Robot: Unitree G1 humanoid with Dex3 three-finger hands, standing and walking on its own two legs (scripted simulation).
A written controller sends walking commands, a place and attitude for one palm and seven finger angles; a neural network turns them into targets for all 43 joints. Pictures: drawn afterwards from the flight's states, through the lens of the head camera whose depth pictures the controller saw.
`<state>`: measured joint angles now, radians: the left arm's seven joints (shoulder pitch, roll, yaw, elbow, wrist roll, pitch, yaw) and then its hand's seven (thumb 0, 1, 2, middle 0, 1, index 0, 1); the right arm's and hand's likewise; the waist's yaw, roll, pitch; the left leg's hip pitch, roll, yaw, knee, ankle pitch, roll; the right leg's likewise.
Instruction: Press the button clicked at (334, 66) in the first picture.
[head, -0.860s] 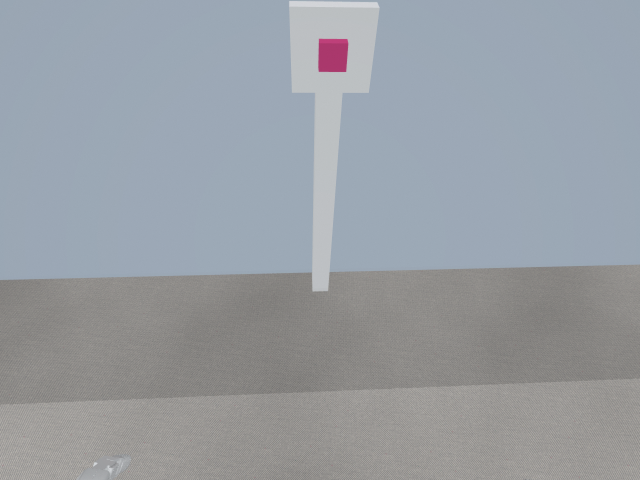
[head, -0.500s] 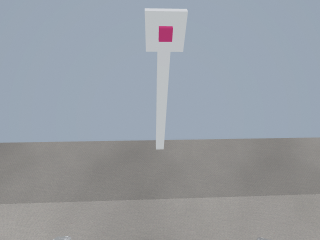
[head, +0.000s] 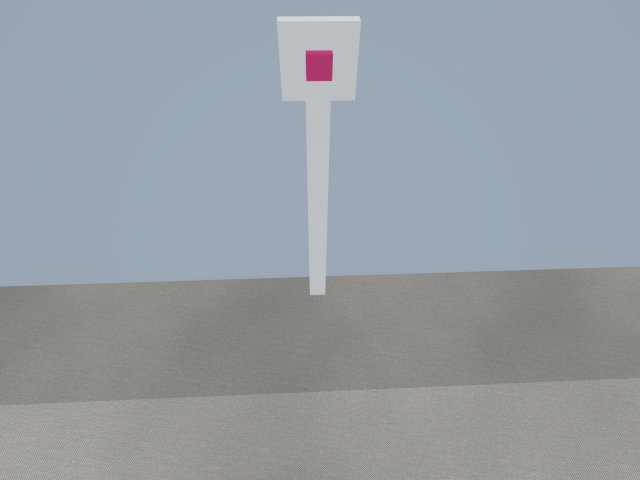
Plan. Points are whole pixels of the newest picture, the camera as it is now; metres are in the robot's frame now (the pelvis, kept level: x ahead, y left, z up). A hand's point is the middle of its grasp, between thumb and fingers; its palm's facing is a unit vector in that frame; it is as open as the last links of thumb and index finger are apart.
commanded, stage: stand and wait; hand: left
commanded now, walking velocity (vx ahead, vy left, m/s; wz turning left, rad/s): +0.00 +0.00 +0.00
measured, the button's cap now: (319, 65) +0.88 +0.06 +0.13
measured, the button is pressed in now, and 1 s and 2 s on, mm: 0 0 0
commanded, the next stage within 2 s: look at it before walking up in 0.10 s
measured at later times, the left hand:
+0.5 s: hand out of the picture +0.08 +0.24 -0.16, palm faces -0.03 -0.95 -0.32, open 7.4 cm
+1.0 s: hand out of the picture +0.08 +0.23 -0.17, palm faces -0.07 -0.95 -0.31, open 7.4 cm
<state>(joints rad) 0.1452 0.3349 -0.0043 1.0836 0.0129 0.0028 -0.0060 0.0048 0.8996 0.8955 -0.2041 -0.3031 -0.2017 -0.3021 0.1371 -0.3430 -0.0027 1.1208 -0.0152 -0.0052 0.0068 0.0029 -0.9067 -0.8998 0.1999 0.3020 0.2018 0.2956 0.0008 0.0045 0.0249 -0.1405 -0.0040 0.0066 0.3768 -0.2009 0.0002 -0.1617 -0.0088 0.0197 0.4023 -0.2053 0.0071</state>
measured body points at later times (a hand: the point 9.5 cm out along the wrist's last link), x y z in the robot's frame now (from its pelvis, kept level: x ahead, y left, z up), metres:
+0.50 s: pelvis +0.01 +0.00 +0.00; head +0.01 +0.00 +0.45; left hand +0.08 +0.29 -0.13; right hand +0.08 -0.30 -0.13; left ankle +0.00 +0.12 -0.74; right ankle +0.01 -0.12 -0.74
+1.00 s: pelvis +0.01 +0.00 -0.01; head +0.02 +0.00 +0.44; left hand +0.08 +0.28 -0.14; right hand +0.08 -0.28 -0.14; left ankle +0.00 +0.12 -0.74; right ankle +0.01 -0.12 -0.74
